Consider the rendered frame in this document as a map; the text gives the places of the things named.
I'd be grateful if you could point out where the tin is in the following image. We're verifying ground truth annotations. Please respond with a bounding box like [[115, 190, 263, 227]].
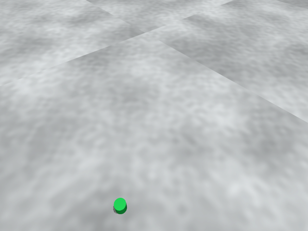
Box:
[[114, 198, 127, 214]]

